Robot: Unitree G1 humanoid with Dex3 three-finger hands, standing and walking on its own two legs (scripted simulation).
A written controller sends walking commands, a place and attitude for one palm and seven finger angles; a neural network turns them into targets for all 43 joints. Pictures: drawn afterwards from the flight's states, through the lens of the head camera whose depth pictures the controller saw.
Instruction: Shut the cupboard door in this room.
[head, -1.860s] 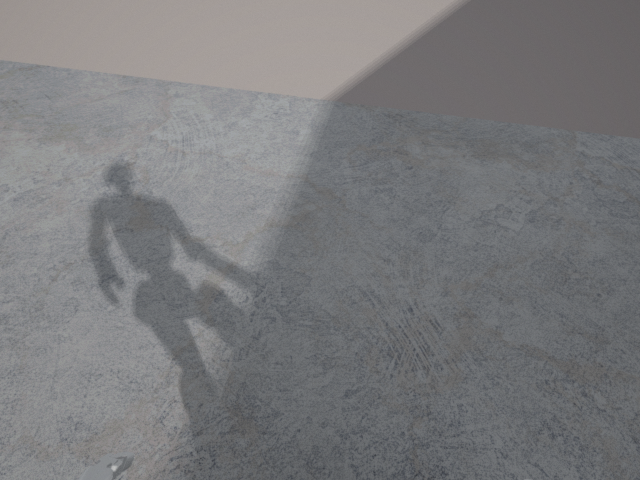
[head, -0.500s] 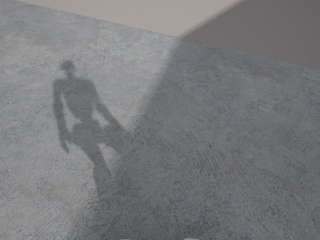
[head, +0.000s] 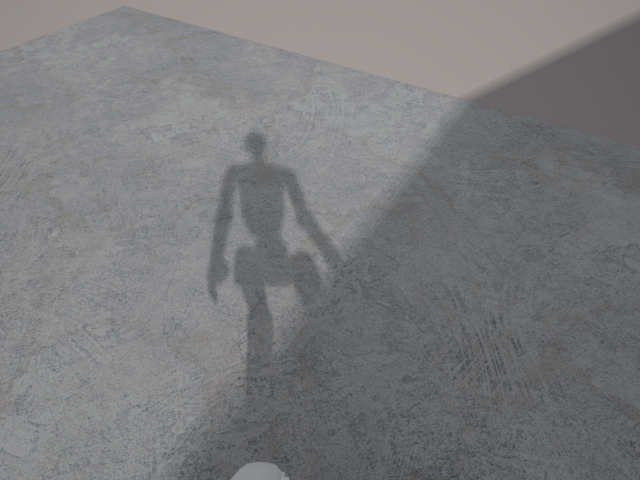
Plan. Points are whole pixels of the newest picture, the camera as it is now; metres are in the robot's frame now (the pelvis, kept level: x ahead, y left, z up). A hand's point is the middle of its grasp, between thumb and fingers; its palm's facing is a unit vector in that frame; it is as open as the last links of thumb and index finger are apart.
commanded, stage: turn or walk to find it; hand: left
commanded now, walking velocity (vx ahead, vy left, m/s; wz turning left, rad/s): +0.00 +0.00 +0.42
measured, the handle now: out of the picture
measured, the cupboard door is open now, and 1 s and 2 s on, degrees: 86 86 86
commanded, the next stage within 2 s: none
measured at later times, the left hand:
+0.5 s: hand out of the picture -0.01 +0.27 -0.17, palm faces +0.23 -0.94 -0.24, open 7.4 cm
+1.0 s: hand out of the picture -0.09 +0.21 -0.16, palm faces +0.42 -0.88 -0.23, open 7.4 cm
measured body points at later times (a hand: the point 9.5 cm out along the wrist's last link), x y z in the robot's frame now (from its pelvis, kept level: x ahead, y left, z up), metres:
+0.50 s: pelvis -0.04 +0.05 +0.00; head -0.02 +0.08 +0.45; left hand -0.02 +0.32 -0.15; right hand +0.09 -0.17 -0.13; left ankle -0.04 +0.14 -0.74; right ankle -0.02 -0.10 -0.67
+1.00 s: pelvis -0.07 +0.01 +0.00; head -0.04 +0.02 +0.45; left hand -0.11 +0.25 -0.15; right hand +0.07 -0.22 -0.15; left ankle -0.14 +0.14 -0.68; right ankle -0.03 -0.09 -0.74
